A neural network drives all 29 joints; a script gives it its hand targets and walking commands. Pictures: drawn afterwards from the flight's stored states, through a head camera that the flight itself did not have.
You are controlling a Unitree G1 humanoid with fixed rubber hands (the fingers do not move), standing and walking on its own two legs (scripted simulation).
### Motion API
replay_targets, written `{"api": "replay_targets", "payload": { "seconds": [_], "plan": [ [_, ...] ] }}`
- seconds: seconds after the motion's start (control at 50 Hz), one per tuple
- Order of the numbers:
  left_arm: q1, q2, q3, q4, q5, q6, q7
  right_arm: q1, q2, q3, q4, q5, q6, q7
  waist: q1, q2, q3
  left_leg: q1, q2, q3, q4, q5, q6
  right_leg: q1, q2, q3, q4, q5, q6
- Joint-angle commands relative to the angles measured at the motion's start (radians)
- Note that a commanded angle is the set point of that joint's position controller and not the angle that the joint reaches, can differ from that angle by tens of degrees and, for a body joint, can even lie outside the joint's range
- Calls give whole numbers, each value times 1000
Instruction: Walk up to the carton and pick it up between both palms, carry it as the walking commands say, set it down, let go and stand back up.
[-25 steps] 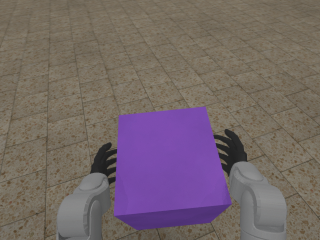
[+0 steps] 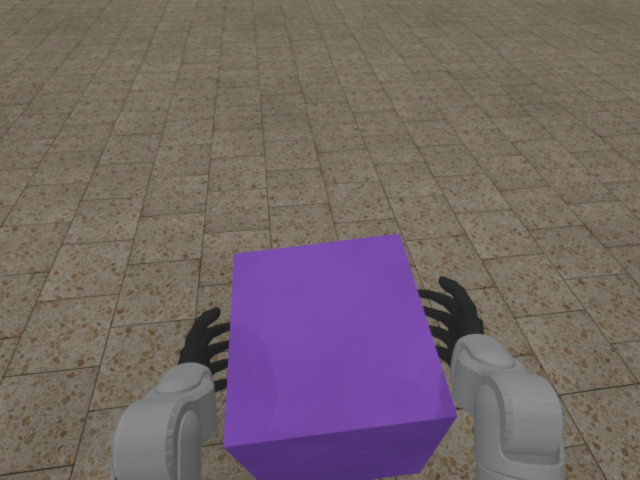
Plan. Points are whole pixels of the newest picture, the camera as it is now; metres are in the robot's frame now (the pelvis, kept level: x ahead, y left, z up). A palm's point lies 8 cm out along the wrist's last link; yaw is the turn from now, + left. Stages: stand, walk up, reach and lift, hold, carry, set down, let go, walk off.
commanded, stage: carry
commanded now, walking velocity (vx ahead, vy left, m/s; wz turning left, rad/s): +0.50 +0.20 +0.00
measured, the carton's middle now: (332, 369) +0.26 +0.00 +0.01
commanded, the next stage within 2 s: none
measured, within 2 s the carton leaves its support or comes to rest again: neither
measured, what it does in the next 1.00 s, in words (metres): walks ahead: right foot, then left foot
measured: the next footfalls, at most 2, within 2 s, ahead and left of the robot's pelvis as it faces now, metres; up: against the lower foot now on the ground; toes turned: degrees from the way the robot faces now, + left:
right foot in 0.36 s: +0.25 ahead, +0.00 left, +0.00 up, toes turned -9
left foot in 0.68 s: +0.47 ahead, +0.38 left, +0.00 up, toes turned +11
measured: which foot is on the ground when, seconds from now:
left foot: down 0.00-0.38, up 0.40-0.66, down 0.68-1.00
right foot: up 0.00-0.34, down 0.36-0.70, up 0.72-1.00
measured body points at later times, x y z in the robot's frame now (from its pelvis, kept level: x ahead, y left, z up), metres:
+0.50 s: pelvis +0.21 +0.14 +0.00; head +0.20 +0.13 +0.45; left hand +0.43 +0.30 +0.07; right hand +0.48 +0.01 +0.09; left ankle +0.10 +0.21 -0.64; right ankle +0.21 +0.01 -0.74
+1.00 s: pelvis +0.50 +0.33 -0.01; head +0.50 +0.30 +0.44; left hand +0.75 +0.46 +0.08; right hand +0.76 +0.17 +0.09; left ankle +0.43 +0.38 -0.74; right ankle +0.56 +0.24 -0.73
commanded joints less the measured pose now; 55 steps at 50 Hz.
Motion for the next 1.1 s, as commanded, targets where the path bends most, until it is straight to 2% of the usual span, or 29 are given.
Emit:
{"api": "replay_targets", "payload": {
  "seconds": [0.0, 0.02, 0.08, 0.12, 0.16, 0.26, 0.28, 0.32, 0.36, 0.38, 0.4, 0.42, 0.46, 0.5, 0.52, 0.54, 0.62, 0.64, 0.68, 0.7, 0.74, 0.8, 0.88, 0.9, 0.96, 1.02, 1.04, 1.06, 1.08],
  "plan": [
    [-508, -837, -646, -147, -317, -97, -181, -241, 885, 597, -71, 259, -13, 146, -26, 63, -177, 278, 236, -237, -213, 70, 48, -161, 43, 9, -26, 120, -7],
    [-556, -816, -664, -185, -311, -93, -173, -237, 869, 588, -70, 256, -13, 145, -22, 165, -170, 296, 200, -197, -209, 40, 22, -155, 43, 14, -72, 112, -14],
    [-639, -844, -678, -225, -319, -103, -165, -311, 888, 599, -99, 281, -16, 155, -32, 183, -92, 292, 224, -233, -281, -1, 31, -190, 70, -18, -160, 149, -31],
    [-530, -795, -627, -154, -281, -92, -166, -240, 839, 605, -71, 269, -3, 154, -27, 59, -92, 256, 227, -215, -281, 14, 35, -155, 57, 7, -174, 169, -35],
    [-501, -753, -630, -151, -260, -76, -150, -224, 787, 602, -77, 270, 6, 151, -31, 128, -60, 325, 227, -241, -306, 66, -20, -195, 71, -9, -179, 185, -34],
    [-472, -757, -571, -115, -258, -75, -147, -315, 796, 634, -129, 298, 22, 141, -25, 4, -63, 334, 186, -129, -186, 562, -6, -77, 122, -60, -322, 189, -51],
    [-502, -788, -597, -154, -267, -77, -142, -332, 815, 639, -162, 318, 18, 143, -14, 61, -89, 335, 125, -73, -114, 954, -156, 36, 186, -163, -432, 123, -71],
    [-557, -790, -581, -186, -277, -88, -138, -336, 838, 635, -147, 314, 12, 133, -9, 75, -184, 265, 112, -62, 112, 1130, -93, 263, 242, -184, -480, 207, -95],
    [-515, -825, -582, -194, -275, -105, -134, -371, 815, 615, -180, 318, -6, 139, 75, 61, -352, -104, 29, 37, 590, 994, -214, 770, 33, 12, -662, 189, -200],
    [-489, -804, -573, -183, -261, -109, -131, -352, 806, 646, -186, 320, 5, 143, 69, -296, -346, -414, -59, -85, 975, 48, -183, 829, -304, 551, -715, 204, -382],
    [-530, -839, -601, -202, -305, -117, -138, -379, 829, 637, -184, 338, -4, 146, 28, -171, -265, -511, -23, -277, 1086, -166, -134, 716, -299, 628, -750, 278, -372],
    [-534, -820, -580, -230, -301, -117, -154, -308, 859, 637, -132, 336, -4, 150, 23, -120, -246, -525, 32, -347, 1043, -112, -123, 682, -310, 505, -742, 322, -334],
    [-624, -856, -658, -267, -354, -105, -176, -278, 889, 588, -122, 277, -12, 142, 5, 42, -122, -493, 95, -272, 740, -36, -99, 549, -249, 309, -794, 176, -225],
    [-599, -835, -670, -243, -368, -103, -184, -221, 866, 557, -94, 226, -23, 135, 0, -65, -77, -312, 60, -134, 383, -70, -99, 390, -168, 83, -819, 230, -142],
    [-557, -822, -664, -206, -351, -88, -173, -231, 846, 549, -94, 221, -17, 128, 1, -51, -44, -210, 53, -96, 199, -106, -92, 329, -127, 43, -810, 206, -123],
    [-539, -793, -634, -178, -337, -89, -172, -253, 837, 560, -84, 217, -10, 119, 8, -147, -8, -158, 2, -9, 147, -53, -104, 264, -125, 25, -850, 152, -126],
    [-489, -705, -590, -175, -299, -85, -168, -262, 784, 590, -97, 243, 6, 121, 3, -220, -44, 58, 28, 48, 11, 179, -105, 240, -92, -102, -740, 126, -44],
    [-551, -735, -595, -183, -302, -79, -170, -339, 812, 609, -96, 267, 7, 117, -7, -139, -63, 113, 19, 62, 25, 179, -94, 220, -63, -145, -647, 99, -31],
    [-537, -721, -581, -157, -282, -64, -163, -326, 787, 576, -77, 270, 12, 119, -50, 35, -173, 286, 148, -85, -85, -7, -28, 155, 22, -187, -297, 80, 12],
    [-521, -705, -585, -167, -283, -63, -166, -276, 771, 570, -53, 270, 16, 119, -55, 228, -209, 371, 306, -407, -159, -46, 76, -8, 119, -170, -70, -109, 54],
    [-588, -805, -622, -178, -289, -78, -177, -344, 868, 603, -136, 297, -6, 131, -47, 253, -261, 457, 312, -487, -166, 6, 128, -191, 83, 9, 117, -173, -10],
    [-595, -933, -645, -222, -318, -129, -188, -329, 998, 654, -154, 317, -43, 153, -35, 127, -300, 442, 267, -297, -117, 254, 96, -137, 33, 53, 16, -42, -42],
    [-529, -855, -626, -209, -294, -133, -177, -223, 919, 635, -101, 288, -39, 160, -41, 183, -241, 388, 269, -193, -149, 264, 116, -92, 71, -3, -209, -11, -62],
    [-461, -844, -594, -153, -270, -128, -175, -268, 891, 656, -146, 293, -35, 158, -40, 88, -203, 360, 256, -176, -155, 263, 121, -83, 90, -25, -251, 38, -56],
    [-479, -795, -591, -169, -267, -119, -182, -308, 858, 659, -190, 299, -32, 151, -40, 65, -142, 306, 245, -144, -176, 249, 109, -30, 109, -53, -354, 138, -77],
    [-492, -792, -589, -178, -278, -103, -177, -273, 831, 649, -173, 293, -5, 147, -15, 28, -80, 104, 178, -52, -59, 372, 26, 214, 166, -116, -467, 232, -103],
    [-438, -777, -539, -112, -251, -87, -175, -341, 814, 661, -155, 304, 10, 139, 13, 36, -104, 8, 137, 5, 82, 423, -7, 352, 127, -79, -511, 262, -122],
    [-379, -752, -538, -80, -246, -84, -174, -320, 773, 660, -168, 293, 16, 139, 41, -82, -162, -110, 80, 55, 313, 477, -57, 502, 30, 90, -584, 166, -184],
    [-436, -756, -547, -128, -264, -94, -169, -331, 782, 672, -168, 293, 21, 133, 45, -277, -244, -322, -19, 26, 656, 291, -120, 685, -192, 509, -682, 244, -327]
  ]
}}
